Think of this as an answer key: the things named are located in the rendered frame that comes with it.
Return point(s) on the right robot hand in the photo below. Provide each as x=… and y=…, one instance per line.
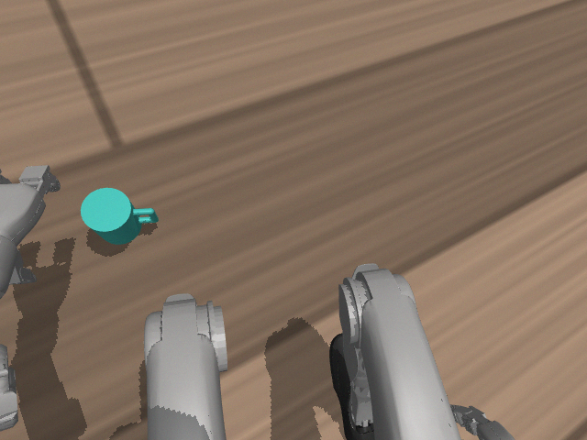
x=476, y=423

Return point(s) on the mug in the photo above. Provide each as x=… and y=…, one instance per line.
x=113, y=217

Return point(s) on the right robot foot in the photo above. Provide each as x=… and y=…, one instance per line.
x=341, y=384

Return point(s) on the left robot hand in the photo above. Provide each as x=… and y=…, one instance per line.
x=21, y=207

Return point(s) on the left robot arm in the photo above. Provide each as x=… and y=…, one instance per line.
x=8, y=388

